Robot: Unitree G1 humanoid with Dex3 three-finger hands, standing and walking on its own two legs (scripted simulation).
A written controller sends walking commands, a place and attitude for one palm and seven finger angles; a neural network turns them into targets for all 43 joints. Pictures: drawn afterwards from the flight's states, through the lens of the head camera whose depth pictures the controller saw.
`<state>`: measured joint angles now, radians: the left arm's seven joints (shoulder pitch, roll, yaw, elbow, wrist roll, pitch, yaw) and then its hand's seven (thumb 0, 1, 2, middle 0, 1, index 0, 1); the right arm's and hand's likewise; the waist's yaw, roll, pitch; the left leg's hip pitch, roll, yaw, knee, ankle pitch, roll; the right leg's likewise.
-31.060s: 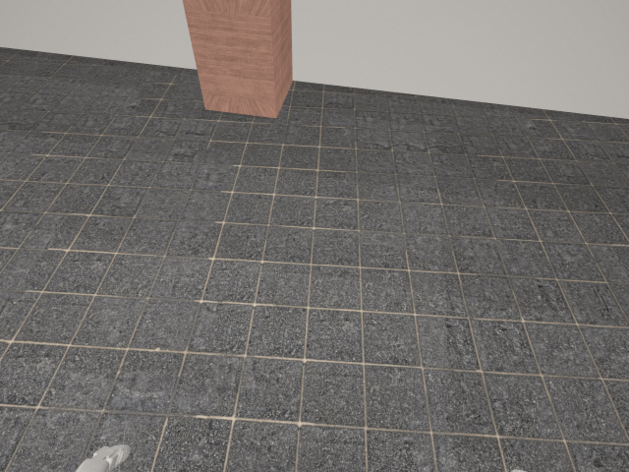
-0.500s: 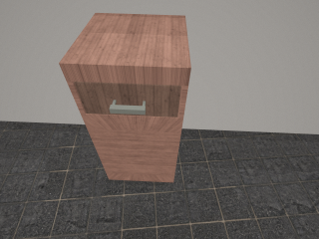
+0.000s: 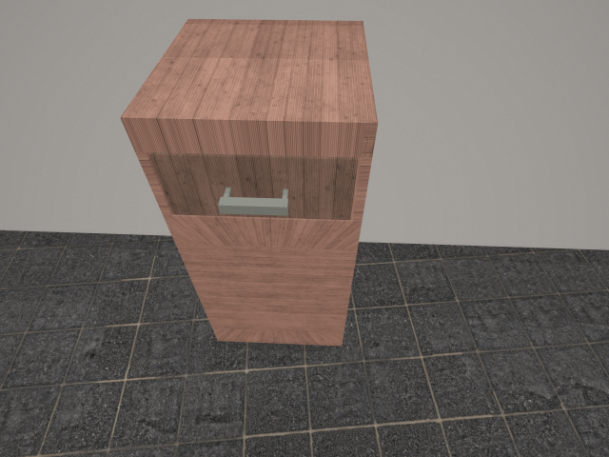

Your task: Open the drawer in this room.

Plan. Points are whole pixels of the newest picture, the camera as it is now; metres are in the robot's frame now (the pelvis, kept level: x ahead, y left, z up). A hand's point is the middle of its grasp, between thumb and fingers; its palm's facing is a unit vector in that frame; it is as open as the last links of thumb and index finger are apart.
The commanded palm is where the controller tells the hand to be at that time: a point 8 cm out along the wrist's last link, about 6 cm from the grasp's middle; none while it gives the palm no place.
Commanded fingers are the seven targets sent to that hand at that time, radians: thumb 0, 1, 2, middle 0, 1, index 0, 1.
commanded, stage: look again from close up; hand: left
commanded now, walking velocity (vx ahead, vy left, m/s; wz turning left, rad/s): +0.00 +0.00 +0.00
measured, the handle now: (255, 199) +0.57 +0.13 -0.03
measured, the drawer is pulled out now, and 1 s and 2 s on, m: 0.00 0.00 0.00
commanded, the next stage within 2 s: shuffle to correct the standing spot in 0.28 s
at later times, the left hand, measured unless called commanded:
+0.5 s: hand out of the picture +0.02 +0.18 -0.17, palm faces +0.00 -0.98 -0.19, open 7.3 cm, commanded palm none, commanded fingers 0.00 0.90 0.90 -0.20 -0.30 -0.20 -0.30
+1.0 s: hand out of the picture +0.02 +0.09 -0.18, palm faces +0.05 -0.99 -0.15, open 7.3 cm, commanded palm none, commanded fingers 0.00 0.90 0.90 -0.20 -0.30 -0.20 -0.30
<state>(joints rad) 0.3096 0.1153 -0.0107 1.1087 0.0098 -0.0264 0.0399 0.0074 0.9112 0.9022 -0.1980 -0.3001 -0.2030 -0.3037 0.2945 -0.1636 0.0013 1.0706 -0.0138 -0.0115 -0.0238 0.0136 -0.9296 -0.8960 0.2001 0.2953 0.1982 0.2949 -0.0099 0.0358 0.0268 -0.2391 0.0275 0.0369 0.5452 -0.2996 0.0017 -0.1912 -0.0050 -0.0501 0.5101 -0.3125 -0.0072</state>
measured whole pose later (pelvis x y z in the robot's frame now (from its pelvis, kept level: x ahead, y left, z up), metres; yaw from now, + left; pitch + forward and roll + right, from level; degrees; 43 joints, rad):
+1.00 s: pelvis +0.07 -0.06 -0.01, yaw -2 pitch +1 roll +0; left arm 0.39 0.10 0.00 1.08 0.01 -0.01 0.04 0.00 0.91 0.90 -0.20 -0.30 -0.20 -0.30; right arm 0.13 -0.15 -0.01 1.02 0.00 0.00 -0.03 0.00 -0.91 -0.90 0.20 0.30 0.20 0.29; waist 0.03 -0.01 0.07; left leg -0.33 0.00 0.08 0.58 -0.22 0.01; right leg -0.13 0.07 -0.07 0.54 -0.41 -0.09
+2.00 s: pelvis +0.03 -0.06 +0.00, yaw -1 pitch -1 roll +0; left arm 0.28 0.16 -0.01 1.06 0.01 -0.01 0.03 0.01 0.91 0.90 -0.20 -0.30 -0.20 -0.30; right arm 0.32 -0.14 0.02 1.06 -0.02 0.00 -0.01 0.01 -0.92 -0.90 0.20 0.30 0.20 0.30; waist -0.01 0.01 0.03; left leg -0.22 -0.01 0.05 0.50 -0.26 0.03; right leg -0.22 -0.02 -0.07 0.49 -0.26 -0.01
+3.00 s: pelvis +0.05 -0.05 +0.00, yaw -2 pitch +0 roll +1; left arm 0.48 0.24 -0.06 0.41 0.13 0.11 0.17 0.05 0.94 0.89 -0.20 -0.31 -0.21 -0.32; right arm 0.37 -0.18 0.01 0.96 0.05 -0.19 -0.08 0.03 -0.94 -0.90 0.21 0.30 0.20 0.30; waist 0.02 -0.01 0.01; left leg -0.21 -0.04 0.09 0.49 -0.28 0.04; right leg -0.26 -0.06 -0.03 0.57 -0.32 -0.02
